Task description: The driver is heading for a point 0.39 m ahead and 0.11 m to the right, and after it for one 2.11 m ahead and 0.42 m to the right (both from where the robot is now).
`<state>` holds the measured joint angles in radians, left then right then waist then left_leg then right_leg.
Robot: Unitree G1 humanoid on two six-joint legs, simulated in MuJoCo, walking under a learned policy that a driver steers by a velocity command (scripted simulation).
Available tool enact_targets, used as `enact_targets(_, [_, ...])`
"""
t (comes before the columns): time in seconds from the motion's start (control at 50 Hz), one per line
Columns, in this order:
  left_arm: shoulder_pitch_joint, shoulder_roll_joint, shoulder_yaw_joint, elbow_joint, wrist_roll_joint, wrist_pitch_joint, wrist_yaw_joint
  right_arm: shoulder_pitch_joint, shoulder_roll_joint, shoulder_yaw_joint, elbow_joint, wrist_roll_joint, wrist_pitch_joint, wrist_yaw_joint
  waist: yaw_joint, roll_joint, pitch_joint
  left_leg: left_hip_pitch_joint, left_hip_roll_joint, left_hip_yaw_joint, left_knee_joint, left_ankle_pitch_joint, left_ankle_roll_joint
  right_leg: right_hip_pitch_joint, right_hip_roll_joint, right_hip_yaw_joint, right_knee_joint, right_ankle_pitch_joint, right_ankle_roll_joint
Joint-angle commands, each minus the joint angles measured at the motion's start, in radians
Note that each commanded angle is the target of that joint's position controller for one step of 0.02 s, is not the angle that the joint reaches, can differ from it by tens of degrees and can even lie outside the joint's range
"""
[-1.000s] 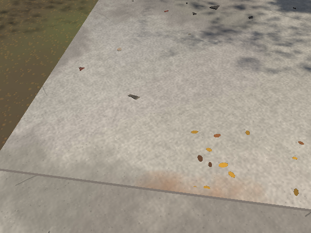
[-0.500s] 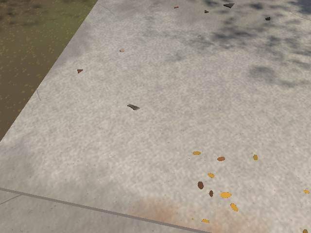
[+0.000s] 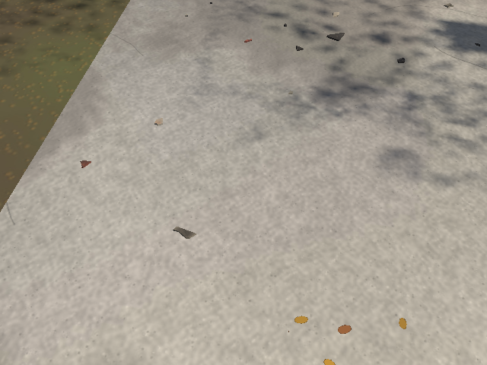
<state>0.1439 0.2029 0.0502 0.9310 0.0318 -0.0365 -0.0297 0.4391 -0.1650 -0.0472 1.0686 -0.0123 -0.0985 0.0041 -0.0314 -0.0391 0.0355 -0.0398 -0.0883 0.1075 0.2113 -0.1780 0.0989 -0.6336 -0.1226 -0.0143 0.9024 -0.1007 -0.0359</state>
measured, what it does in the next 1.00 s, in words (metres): walks ahead: right foot, then left foot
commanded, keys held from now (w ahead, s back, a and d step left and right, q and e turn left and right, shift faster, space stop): w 1.00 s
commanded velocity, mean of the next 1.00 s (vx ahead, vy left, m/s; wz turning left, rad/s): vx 0.50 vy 0.00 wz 0.00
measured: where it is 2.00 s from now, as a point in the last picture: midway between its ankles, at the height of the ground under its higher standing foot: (247, 203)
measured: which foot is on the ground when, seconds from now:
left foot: down 0.00-0.26, up 0.28-0.80, down 0.82-1.00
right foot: up 0.00-0.22, down 0.24-0.82, up 0.84-1.00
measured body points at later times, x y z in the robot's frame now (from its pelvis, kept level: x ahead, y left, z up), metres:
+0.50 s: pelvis +0.28 -0.06 +0.00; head +0.30 -0.07 +0.45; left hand +0.26 +0.19 -0.14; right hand +0.36 -0.31 -0.15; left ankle +0.32 +0.09 -0.67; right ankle +0.27 -0.12 -0.75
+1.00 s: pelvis +0.55 +0.00 +0.00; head +0.57 +0.01 +0.44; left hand +0.60 +0.24 -0.16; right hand +0.59 -0.26 -0.14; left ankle +0.58 +0.05 -0.75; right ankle +0.51 -0.14 -0.66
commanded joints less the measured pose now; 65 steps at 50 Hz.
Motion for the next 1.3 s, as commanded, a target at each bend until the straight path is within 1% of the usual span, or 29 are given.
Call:
enact_targets(0.02, [-0.085,0.025,-0.003,-0.07,-0.008,-0.006,-0.004,0.044,-0.114,-0.012,-0.037,0.002,-0.014,-0.003,0.003,0.093,0.071,-0.031,0.262,-0.153,-0.117,0.271,0.099,-0.026,0.017,-0.041,-0.139,0.094,0.013])
enact_targets(0.1, [-0.185,0.029,-0.007,-0.106,-0.01,-0.014,-0.002,0.108,-0.118,-0.01,-0.015,-0.004,-0.013,-0.01,-0.029,0.107,0.08,0.088,0.285,-0.133,-0.078,0.372,0.101,-0.024,0.048,-0.066,-0.263,0.1,-0.009])
enact_targets(0.16, [-0.201,0.043,-0.002,-0.124,-0.009,-0.025,0.0,0.104,-0.134,-0.015,-0.006,-0.013,-0.008,-0.02,-0.016,0.113,0.083,0.167,0.317,-0.127,-0.016,0.501,0.095,0.009,0.07,-0.07,-0.327,0.016,-0.046])
enact_targets(0.2, [-0.104,0.061,0.01,-0.099,-0.008,-0.034,0.009,0.068,-0.154,-0.021,-0.009,-0.015,-0.005,-0.024,0.037,0.126,0.033,0.172,0.316,-0.102,0.113,0.753,0.072,0.166,0.123,-0.092,-0.369,-0.059,-0.081])
enact_targets(0.22, [0.03,0.076,0.022,-0.055,-0.005,-0.042,0.016,0.05,-0.163,-0.023,-0.009,-0.013,0.0,-0.023,0.096,0.113,-0.035,0.156,0.293,-0.081,0.266,0.823,0.057,0.317,0.158,-0.108,-0.421,-0.046,-0.102])
enact_targets(0.24, [0.205,0.112,0.039,0.003,0.01,-0.052,0.026,0.038,-0.151,-0.019,-0.019,-0.007,0.003,-0.021,0.161,0.083,-0.134,0.032,0.252,-0.053,0.475,0.697,0.037,0.561,0.122,-0.069,-0.445,-0.015,-0.131])
enact_targets(0.26, [0.358,0.215,0.065,0.023,0.039,-0.058,0.036,0.078,-0.078,0.001,-0.058,0.023,0.003,-0.012,0.18,-0.069,-0.28,-0.265,0.161,-0.002,0.829,0.279,0.0,0.869,-0.158,0.277,-0.463,-0.105,-0.213])
enact_targets(0.28, [0.354,0.245,0.076,0.03,0.014,-0.042,0.024,0.141,-0.078,-0.008,-0.053,0.038,0.001,-0.005,0.142,-0.197,-0.372,-0.495,0.003,-0.072,1.103,-0.342,-0.014,0.973,-0.318,0.693,-0.619,-0.129,-0.311])
enact_targets(0.3, [0.226,0.204,0.066,0.009,-0.011,-0.034,0.019,0.05,-0.132,-0.023,-0.066,0.016,0.008,-0.009,0.098,-0.054,-0.228,-0.579,0.084,-0.161,1.146,-0.262,0.001,0.844,-0.267,0.571,-0.636,-0.2,-0.273])
enact_targets(0.32, [0.143,0.133,0.045,-0.005,-0.017,-0.039,0.016,-0.032,-0.121,-0.02,-0.089,0.007,0.003,-0.004,0.083,0.0,-0.104,-0.589,0.121,-0.158,1.101,-0.181,0.001,0.693,-0.23,0.437,-0.668,-0.173,-0.245])
enact_targets(0.34, [0.109,0.087,0.031,-0.001,-0.013,-0.046,0.015,-0.056,-0.099,-0.018,-0.09,0.005,0.003,-0.001,0.051,0.023,-0.035,-0.552,0.156,-0.153,1.03,-0.13,0.001,0.583,-0.179,0.337,-0.707,-0.103,-0.204])
enact_targets(0.36, [0.111,0.058,0.021,0.015,-0.016,-0.053,0.02,-0.058,-0.089,-0.02,-0.093,-0.013,0.015,0.003,0.024,0.005,-0.008,-0.509,0.177,-0.153,0.974,-0.109,-0.007,0.514,-0.137,0.264,-0.726,-0.042,-0.174])
enact_targets(0.4, [0.165,0.048,0.013,0.042,-0.016,-0.067,0.025,-0.025,-0.062,-0.017,-0.081,-0.027,0.039,0.013,0.001,-0.008,-0.003,-0.456,0.181,-0.136,0.934,-0.089,-0.023,0.469,-0.105,0.19,-0.74,0.09,-0.161])
enact_targets(0.42, [0.187,0.07,0.017,0.053,-0.02,-0.073,0.027,-0.034,-0.057,-0.017,-0.087,-0.028,0.046,0.018,-0.007,-0.018,-0.007,-0.472,0.183,-0.124,0.916,-0.079,-0.033,0.472,-0.104,0.172,-0.75,0.111,-0.172])
enact_targets(0.48, [0.238,0.091,0.017,0.066,-0.021,-0.077,0.029,-0.163,-0.076,-0.019,-0.129,-0.026,0.06,0.026,0.006,-0.009,0.032,-0.58,0.206,-0.1,0.826,0.02,-0.059,0.499,-0.081,0.12,-0.788,0.136,-0.168])
enact_targets(0.58, [0.324,0.085,0.007,0.084,-0.022,-0.074,0.03,-0.361,-0.069,-0.008,-0.196,-0.013,0.058,0.03,0.052,-0.017,0.062,-0.628,0.193,-0.056,0.583,0.157,-0.08,0.569,-0.051,0.06,-0.795,0.24,-0.15])
enact_targets(0.7, [0.404,0.096,0.006,0.12,-0.01,-0.07,0.043,-0.497,-0.076,0.0,-0.251,-0.01,0.045,0.027,0.086,-0.031,0.082,-0.617,0.15,-0.026,0.397,0.139,-0.038,0.738,-0.095,0.04,-0.74,0.383,-0.16])
enact_targets(0.76, [0.365,0.118,0.012,0.122,-0.004,-0.066,0.051,-0.432,-0.096,-0.01,-0.243,-0.01,0.032,0.019,0.037,-0.042,0.049,-0.481,0.099,-0.005,0.334,0.029,0.01,0.775,-0.11,0.014,-0.619,0.652,-0.14])
enact_targets(0.8, [0.329,0.129,0.015,0.118,-0.008,-0.058,0.049,-0.169,-0.129,-0.033,-0.155,-0.018,0.017,0.003,-0.074,-0.016,-0.088,-0.164,0.045,0.016,0.244,0.058,0.054,0.718,-0.064,-0.029,-0.319,0.754,-0.108])
enact_targets(0.82, [0.321,0.103,0.005,0.091,-0.02,-0.058,0.045,0.008,-0.197,-0.054,-0.114,-0.043,0.009,-0.008,-0.133,0.048,-0.203,0.108,0.208,-0.158,0.238,0.009,0.103,0.512,-0.021,-0.055,-0.049,0.466,-0.089])
enact_targets(0.84, [0.441,-0.003,-0.014,0.07,-0.062,-0.057,0.032,0.078,-0.305,-0.08,-0.106,-0.055,0.011,-0.006,-0.082,0.285,-0.331,0.394,0.517,-0.669,0.144,-0.055,0.254,0.133,0.176,-0.094,0.357,-0.271,-0.041])
enact_targets(0.86, [0.373,0.097,0.012,0.076,-0.034,-0.055,0.034,-0.005,-0.265,-0.075,-0.115,-0.012,0.028,0.002,-0.068,0.149,-0.298,0.316,0.49,-0.761,0.056,-0.116,0.241,0.037,0.164,0.058,0.449,-0.376,-0.058])
enact_targets(0.88, [0.283,0.1,0.017,0.044,-0.028,-0.056,0.032,-0.124,-0.211,-0.057,-0.135,-0.002,0.028,0.005,-0.026,0.11,-0.136,0.165,0.457,-0.585,0.041,-0.122,0.205,-0.007,0.108,0.064,0.432,-0.292,-0.064])
enact_targets(0.9, [0.237,0.087,0.014,0.036,-0.025,-0.061,0.029,-0.174,-0.148,-0.04,-0.139,-0.004,0.02,0.01,-0.006,0.06,-0.065,0.043,0.413,-0.483,0.001,-0.04,0.175,0.02,0.073,0.063,0.373,-0.227,-0.064])
enact_targets(0.94, [0.251,0.052,0.012,0.044,0.0,-0.038,0.021,-0.183,-0.087,-0.019,-0.114,-0.001,0.007,0.002,0.052,0.085,-0.011,-0.1,0.326,-0.329,-0.043,0.07,0.109,0.115,0.032,0.058,0.267,-0.183,-0.049])
enact_targets(1.0, [0.237,0.032,0.012,0.04,0.008,-0.01,0.006,-0.107,-0.115,-0.02,-0.08,0.003,-0.012,-0.004,0.07,0.088,-0.004,-0.121,0.3,-0.255,-0.07,0.183,0.11,0.115,0.026,0.029,0.208,-0.146,-0.023])
enact_targets(1.06, [0.102,0.047,0.012,-0.007,0.006,0.002,0.0,-0.054,-0.137,-0.02,-0.068,0.004,-0.014,-0.004,0.05,0.087,0.037,-0.093,0.287,-0.219,-0.11,0.181,0.109,0.005,0.001,0.006,0.11,-0.046,0.004])
enact_targets(1.18, [-0.11,0.036,-0.002,-0.077,-0.009,-0.003,-0.002,0.05,-0.131,-0.01,-0.044,0.003,-0.011,-0.006,-0.006,0.098,0.062,0.008,0.262,-0.152,-0.104,0.327,0.085,-0.029,0.026,-0.045,-0.165,0.096,0.02])
enact_targets(1.3, [-0.208,0.052,-0.004,-0.126,-0.01,-0.02,0.001,0.1,-0.145,-0.012,-0.014,-0.012,-0.003,-0.021,-0.019,0.112,0.079,0.176,0.315,-0.136,-0.02,0.513,0.095,-0.007,0.069,-0.067,-0.316,0.017,-0.035])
